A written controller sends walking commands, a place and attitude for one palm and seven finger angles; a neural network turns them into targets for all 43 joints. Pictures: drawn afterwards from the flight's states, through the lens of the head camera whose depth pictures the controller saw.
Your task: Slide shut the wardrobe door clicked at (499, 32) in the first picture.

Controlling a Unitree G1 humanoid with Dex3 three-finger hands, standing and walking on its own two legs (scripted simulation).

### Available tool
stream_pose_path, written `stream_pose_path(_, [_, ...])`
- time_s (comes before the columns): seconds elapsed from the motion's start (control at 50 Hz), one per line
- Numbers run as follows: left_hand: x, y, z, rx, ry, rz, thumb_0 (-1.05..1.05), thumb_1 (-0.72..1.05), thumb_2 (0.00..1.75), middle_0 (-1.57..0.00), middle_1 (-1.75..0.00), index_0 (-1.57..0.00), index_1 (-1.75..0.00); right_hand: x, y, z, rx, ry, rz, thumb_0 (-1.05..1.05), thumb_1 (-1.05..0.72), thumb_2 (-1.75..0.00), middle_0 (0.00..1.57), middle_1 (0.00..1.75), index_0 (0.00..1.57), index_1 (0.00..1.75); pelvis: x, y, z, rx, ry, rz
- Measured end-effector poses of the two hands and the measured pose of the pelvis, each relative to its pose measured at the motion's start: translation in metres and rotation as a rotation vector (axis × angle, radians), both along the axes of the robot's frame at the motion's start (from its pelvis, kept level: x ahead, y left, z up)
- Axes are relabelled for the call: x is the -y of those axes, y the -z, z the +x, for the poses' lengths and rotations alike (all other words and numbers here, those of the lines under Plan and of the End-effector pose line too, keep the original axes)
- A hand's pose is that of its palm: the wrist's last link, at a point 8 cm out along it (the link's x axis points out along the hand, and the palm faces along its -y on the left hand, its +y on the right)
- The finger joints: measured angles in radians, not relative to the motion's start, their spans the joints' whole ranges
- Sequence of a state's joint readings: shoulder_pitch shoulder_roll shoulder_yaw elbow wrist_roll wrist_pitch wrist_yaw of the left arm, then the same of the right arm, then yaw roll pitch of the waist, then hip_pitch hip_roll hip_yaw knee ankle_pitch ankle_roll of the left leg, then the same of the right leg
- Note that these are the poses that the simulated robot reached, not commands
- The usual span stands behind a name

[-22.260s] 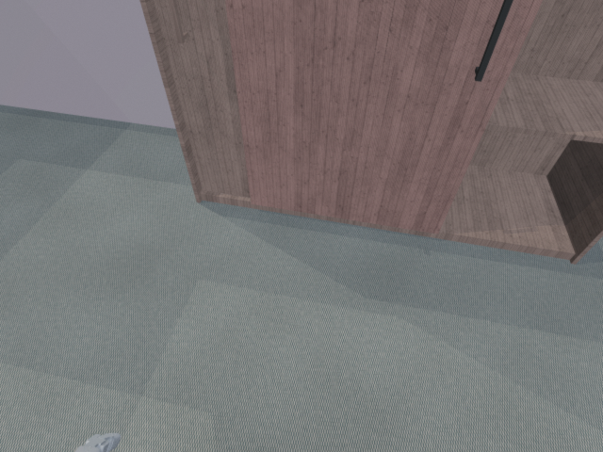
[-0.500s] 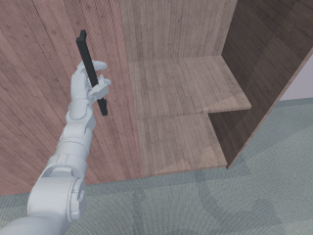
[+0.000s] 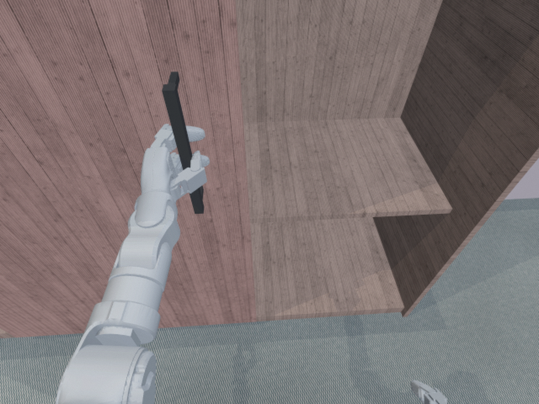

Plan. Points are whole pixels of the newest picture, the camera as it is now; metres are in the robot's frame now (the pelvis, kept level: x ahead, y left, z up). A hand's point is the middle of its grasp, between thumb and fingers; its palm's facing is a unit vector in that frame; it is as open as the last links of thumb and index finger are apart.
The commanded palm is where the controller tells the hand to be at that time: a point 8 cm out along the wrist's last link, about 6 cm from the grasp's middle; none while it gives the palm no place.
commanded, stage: tug the door sideways, standing still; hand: left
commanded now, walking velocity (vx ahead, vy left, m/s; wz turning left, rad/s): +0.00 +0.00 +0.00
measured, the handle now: (188, 152) +0.48 +0.14 +0.12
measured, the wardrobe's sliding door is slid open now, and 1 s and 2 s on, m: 0.56 0.55 0.46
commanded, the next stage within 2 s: step sideways, sliding the door along in 0.58 s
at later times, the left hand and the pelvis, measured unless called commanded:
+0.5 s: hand (206, 172) +0.43 +0.10 +0.13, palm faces +0.16 -0.99 -0.04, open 5.6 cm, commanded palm +0.40 +0.09 +0.13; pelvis -0.04 +0.01 -0.01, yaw +3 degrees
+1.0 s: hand (210, 172) +0.43 +0.10 +0.13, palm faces +0.05 -0.99 -0.11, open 5.6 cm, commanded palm +0.41 +0.12 +0.13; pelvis -0.02 -0.01 -0.01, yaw +0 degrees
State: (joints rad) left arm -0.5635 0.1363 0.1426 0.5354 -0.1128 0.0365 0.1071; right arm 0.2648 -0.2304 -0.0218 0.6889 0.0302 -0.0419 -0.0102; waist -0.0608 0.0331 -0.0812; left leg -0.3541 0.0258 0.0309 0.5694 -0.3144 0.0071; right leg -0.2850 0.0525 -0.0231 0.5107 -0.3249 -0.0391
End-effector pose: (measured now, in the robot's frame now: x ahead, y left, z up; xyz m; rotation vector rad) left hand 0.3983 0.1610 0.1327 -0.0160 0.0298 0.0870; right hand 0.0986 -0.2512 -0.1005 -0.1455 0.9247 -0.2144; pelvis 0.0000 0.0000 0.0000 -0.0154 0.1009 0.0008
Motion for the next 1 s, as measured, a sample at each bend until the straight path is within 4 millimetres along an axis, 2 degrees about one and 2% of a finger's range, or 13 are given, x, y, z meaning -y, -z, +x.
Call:
stream_pose_path(0.08, [0.001, -0.001, 0.0, -0.009, -0.024, 0.004, 0.03, 0.79, 0.84, -0.33, -1.35, -0.36, -1.37, -0.005, 0.007, -0.002, -0.035, -0.033, 0.0, 0.0, -0.91, -0.89, 0.2, 0.3, 0.2, 0.3, -0.002, 0.001, -0.005, -0.004, -0.022, -0.002])
stream_pose_path(0.16, [0.003, -0.001, 0.0, -0.012, -0.045, 0.009, 0.03, 0.78, 0.85, -0.33, -1.35, -0.36, -1.38, -0.011, 0.013, -0.014, -0.056, -0.044, 0.015, 0.0, -0.91, -0.89, 0.2, 0.3, 0.2, 0.3, -0.003, 0.003, -0.011, -0.008, -0.032, -0.004])
stream_pose_path(0.44, [0.008, 0.0, -0.001, 0.01, -0.077, 0.049, 0.01, 0.82, 0.85, -0.31, -1.36, -0.28, -1.4, -0.018, 0.031, -0.093, -0.171, -0.038, 0.045, 0.0, -0.91, -0.89, 0.2, 0.3, 0.2, 0.3, -0.007, 0.008, -0.035, -0.019, -0.048, -0.01])
stream_pose_path(0.58, [0.013, 0.001, -0.001, 0.022, -0.072, 0.058, 0.01, 0.82, 0.85, -0.31, -1.38, -0.26, -1.4, -0.014, 0.031, -0.114, -0.202, -0.044, 0.032, 0.01, -0.91, -0.89, 0.2, 0.3, 0.2, 0.3, -0.008, 0.009, -0.041, -0.029, -0.053, -0.011])
stream_pose_path(0.7, [0.018, 0.001, -0.001, 0.028, -0.063, 0.058, 0.01, 0.82, 0.85, -0.31, -1.38, -0.26, -1.4, -0.012, 0.029, -0.11, -0.178, -0.055, 0.024, 0.01, -0.91, -0.89, 0.2, 0.3, 0.2, 0.3, -0.008, 0.01, -0.042, -0.034, -0.055, -0.012])
stream_pose_path(0.76, [0.015, 0.001, 0.002, 0.03, -0.001, 0.085, 0.01, 0.79, 0.85, -0.33, -1.39, -0.28, -1.4, -0.009, 0.027, -0.103, -0.172, -0.024, 0.002, 0.01, -0.91, -0.89, 0.2, 0.3, 0.2, 0.3, -0.007, 0.008, -0.043, -0.019, -0.017, -0.003])
stream_pose_path(0.88, [0.011, -0.001, 0.005, 0.027, 0.067, 0.109, 0.01, 0.75, 0.85, -0.38, -1.34, -0.32, -1.4, 0.004, 0.024, -0.075, -0.099, 0.037, -0.054, 0.0, -0.91, -0.89, 0.2, 0.3, 0.2, 0.3, -0.003, 0.012, -0.038, 0.028, 0.023, 0.014])
stream_pose_path(1.0, [0.013, -0.002, 0.005, 0.009, 0.039, 0.121, 0.01, 0.75, 0.85, -0.4, -1.32, -0.33, -1.4, 0.017, 0.033, -0.042, -0.098, 0.008, -0.054, 0.0, -0.91, -0.89, 0.2, 0.3, 0.2, 0.3, 0.014, 0.014, -0.023, 0.083, 0.006, -0.009])
